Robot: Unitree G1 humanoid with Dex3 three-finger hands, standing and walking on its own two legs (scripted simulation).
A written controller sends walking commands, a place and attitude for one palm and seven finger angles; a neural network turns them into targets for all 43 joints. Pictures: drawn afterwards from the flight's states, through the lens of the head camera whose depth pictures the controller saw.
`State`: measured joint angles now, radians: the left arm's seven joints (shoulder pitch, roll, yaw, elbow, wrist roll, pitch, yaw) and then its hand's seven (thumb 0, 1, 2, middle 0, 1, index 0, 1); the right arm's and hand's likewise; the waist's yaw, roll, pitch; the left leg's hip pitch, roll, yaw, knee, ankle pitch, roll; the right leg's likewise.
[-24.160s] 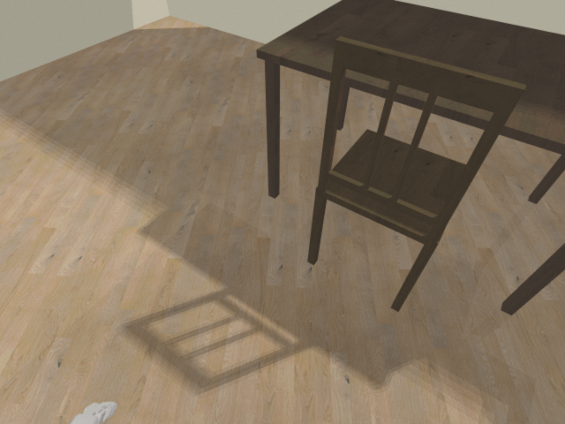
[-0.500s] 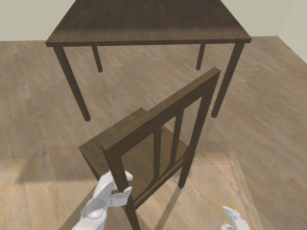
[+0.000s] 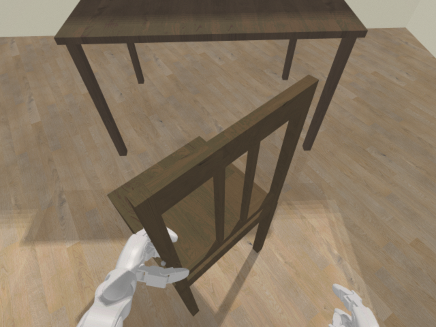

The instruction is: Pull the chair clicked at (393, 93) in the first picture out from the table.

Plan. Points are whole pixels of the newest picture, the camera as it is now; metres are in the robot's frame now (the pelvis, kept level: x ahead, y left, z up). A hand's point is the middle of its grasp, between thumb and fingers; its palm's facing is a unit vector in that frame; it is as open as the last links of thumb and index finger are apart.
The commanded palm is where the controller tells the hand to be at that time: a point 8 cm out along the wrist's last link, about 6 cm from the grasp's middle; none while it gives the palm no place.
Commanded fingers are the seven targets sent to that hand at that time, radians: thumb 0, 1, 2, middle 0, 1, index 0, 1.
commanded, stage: open the thumb and straighten the fingers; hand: left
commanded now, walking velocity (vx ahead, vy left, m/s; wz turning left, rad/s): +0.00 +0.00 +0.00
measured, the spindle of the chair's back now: (219, 210) +0.36 +0.00 -0.06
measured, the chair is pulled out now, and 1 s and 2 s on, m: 0.54 0.54 0.54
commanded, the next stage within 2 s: draw the fingers out of the gap in 0.46 s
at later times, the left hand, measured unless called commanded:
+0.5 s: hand (157, 271) +0.24 +0.13 -0.07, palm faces -0.16 -0.97 -0.17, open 17.2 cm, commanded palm +0.23 +0.18 -0.04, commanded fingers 0.00 -0.55 0.20 0.00 0.00 0.00 0.00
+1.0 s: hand (151, 319) +0.16 +0.13 -0.06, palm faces -0.15 -0.98 -0.14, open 17.5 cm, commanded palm +0.14 +0.18 -0.05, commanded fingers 0.00 -0.55 0.20 0.00 0.00 0.00 0.00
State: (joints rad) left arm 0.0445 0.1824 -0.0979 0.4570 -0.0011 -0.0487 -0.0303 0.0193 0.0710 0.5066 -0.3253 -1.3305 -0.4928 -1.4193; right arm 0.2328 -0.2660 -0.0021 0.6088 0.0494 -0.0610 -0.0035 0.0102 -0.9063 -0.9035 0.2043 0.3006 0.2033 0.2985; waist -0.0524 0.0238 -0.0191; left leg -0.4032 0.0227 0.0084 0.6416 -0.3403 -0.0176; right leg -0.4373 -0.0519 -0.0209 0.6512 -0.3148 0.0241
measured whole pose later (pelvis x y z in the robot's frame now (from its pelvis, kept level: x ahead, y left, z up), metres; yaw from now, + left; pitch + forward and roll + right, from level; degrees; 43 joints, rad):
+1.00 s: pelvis +0.00 +0.00 -0.03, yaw +2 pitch +10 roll -1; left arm 0.53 0.20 -0.13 -0.08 0.01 0.10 -0.07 -0.01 -0.54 0.20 0.00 -0.01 -0.01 0.00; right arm 0.26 -0.23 0.01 0.48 0.04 -0.20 -0.07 0.01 -0.90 -0.90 0.21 0.30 0.20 0.30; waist -0.04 0.06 -0.12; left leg -0.64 0.01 -0.04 0.93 -0.47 -0.02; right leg -0.64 -0.07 -0.06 0.91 -0.45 0.03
